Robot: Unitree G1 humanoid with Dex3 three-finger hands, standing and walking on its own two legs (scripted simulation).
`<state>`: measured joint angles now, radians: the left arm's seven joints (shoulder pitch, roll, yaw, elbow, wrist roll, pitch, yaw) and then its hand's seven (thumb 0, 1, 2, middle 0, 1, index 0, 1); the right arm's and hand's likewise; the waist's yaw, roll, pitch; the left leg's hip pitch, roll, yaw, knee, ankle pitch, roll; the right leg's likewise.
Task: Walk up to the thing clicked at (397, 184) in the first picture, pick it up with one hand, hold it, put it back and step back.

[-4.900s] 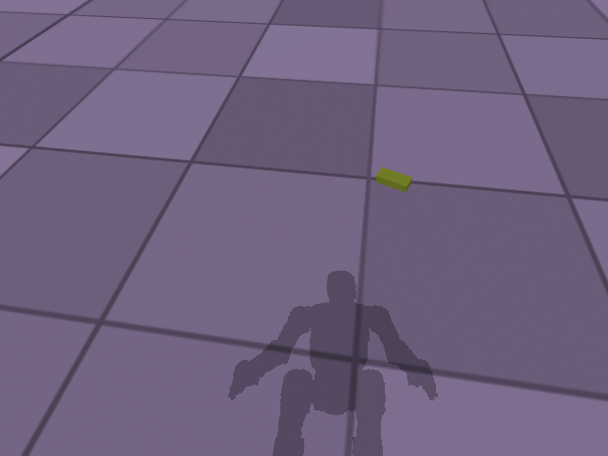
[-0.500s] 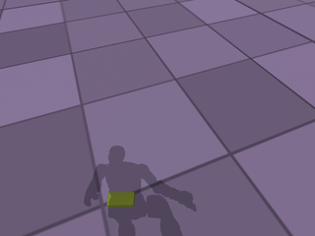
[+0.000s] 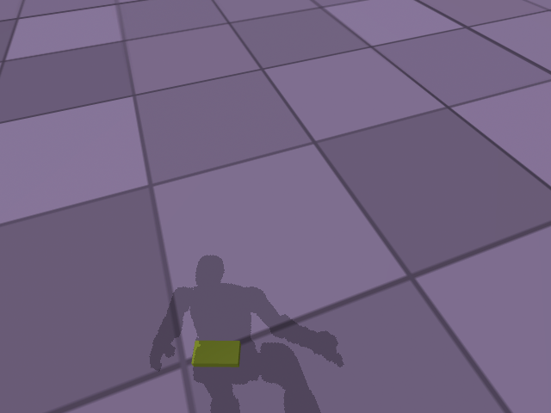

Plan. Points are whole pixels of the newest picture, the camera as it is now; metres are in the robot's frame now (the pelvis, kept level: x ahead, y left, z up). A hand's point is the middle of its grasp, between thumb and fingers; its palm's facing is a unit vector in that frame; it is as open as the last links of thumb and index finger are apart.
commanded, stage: walk up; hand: left
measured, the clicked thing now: (216, 353) +0.44 +0.26 -0.76
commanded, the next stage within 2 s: none
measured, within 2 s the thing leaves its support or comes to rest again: neither
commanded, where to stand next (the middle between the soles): +0.07 -0.01 m, yaw +0 degrees
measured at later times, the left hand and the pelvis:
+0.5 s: hand out of the picture +0.16 +0.23 -0.14, palm faces -0.02 -0.91 -0.42, open 7.4 cm; pelvis +0.07 -0.03 -0.01, yaw +0 degrees
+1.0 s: hand out of the picture +0.13 +0.25 -0.17, palm faces -0.06 -0.93 -0.37, open 7.4 cm; pelvis +0.05 -0.01 -0.02, yaw -1 degrees
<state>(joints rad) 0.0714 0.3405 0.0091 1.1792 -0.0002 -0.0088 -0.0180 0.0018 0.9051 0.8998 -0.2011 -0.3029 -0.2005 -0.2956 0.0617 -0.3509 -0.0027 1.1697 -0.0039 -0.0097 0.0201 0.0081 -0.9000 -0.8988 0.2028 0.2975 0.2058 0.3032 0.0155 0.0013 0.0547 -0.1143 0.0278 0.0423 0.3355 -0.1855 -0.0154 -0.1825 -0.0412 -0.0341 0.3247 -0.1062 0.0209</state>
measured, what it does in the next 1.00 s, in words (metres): steps on the spot: left foot, then right foot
